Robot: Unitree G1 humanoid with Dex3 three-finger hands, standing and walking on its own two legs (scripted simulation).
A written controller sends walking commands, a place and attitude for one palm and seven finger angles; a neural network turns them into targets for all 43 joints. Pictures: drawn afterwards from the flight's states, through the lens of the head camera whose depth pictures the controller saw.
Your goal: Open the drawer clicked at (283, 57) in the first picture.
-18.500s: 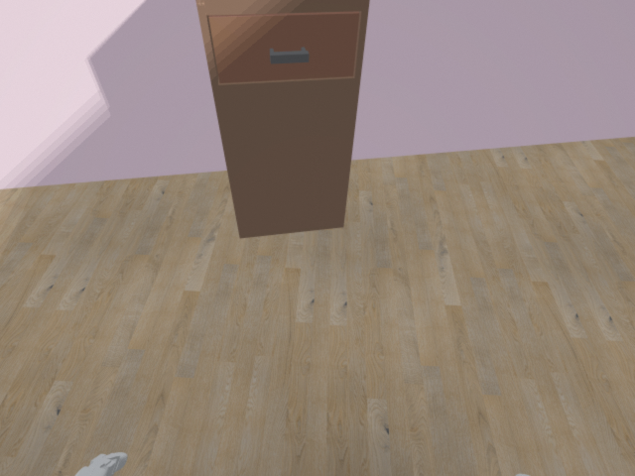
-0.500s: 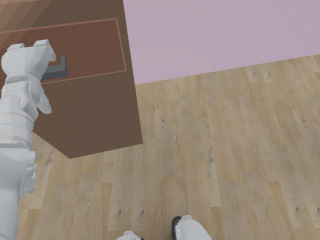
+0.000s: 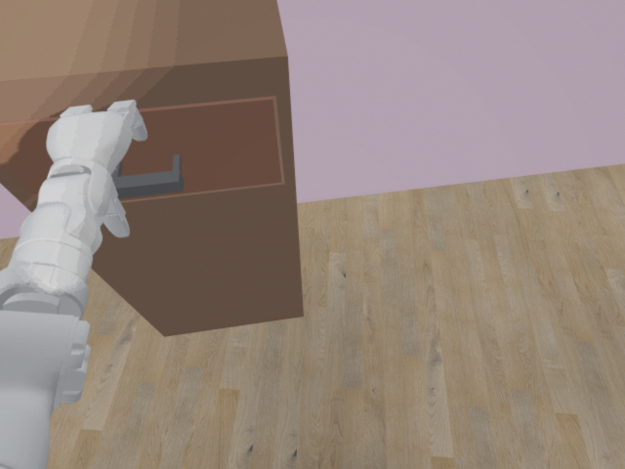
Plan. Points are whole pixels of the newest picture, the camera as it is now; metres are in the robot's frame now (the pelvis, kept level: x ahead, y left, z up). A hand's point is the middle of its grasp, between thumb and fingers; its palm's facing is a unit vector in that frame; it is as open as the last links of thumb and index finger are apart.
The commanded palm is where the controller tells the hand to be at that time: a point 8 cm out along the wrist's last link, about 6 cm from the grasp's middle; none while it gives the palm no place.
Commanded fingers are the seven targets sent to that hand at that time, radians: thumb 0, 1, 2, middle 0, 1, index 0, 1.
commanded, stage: lift the fingers back up to retry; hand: left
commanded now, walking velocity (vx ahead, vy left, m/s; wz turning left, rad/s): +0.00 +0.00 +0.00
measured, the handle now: (146, 174) +0.53 +0.25 +0.03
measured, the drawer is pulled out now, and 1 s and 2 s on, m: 0.00 0.00 0.00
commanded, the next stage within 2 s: re-aim the fingers above the handle in 0.04 s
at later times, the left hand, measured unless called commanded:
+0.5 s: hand (124, 171) +0.48 +0.24 +0.09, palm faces +0.01 +0.00 -1.00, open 13.9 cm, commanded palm +0.45 +0.24 +0.14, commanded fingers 0.00 -0.50 0.30 -0.30 -1.20 -0.30 -1.20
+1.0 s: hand (119, 171) +0.48 +0.25 +0.09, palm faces -0.02 +0.01 -1.00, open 13.9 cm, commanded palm +0.46 +0.24 +0.14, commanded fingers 0.00 -0.50 0.30 -0.30 -1.20 -0.30 -1.20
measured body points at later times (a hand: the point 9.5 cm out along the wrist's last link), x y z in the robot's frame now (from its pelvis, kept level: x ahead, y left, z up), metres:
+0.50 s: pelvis -0.01 -0.01 +0.00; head +0.08 -0.02 +0.44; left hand +0.47 +0.24 +0.14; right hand +0.03 -0.28 -0.14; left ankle -0.07 +0.08 -0.72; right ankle +0.00 -0.13 -0.72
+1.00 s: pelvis -0.02 -0.01 +0.00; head +0.07 -0.02 +0.44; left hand +0.48 +0.24 +0.14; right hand +0.00 -0.30 -0.13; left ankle -0.07 +0.08 -0.72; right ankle +0.00 -0.13 -0.72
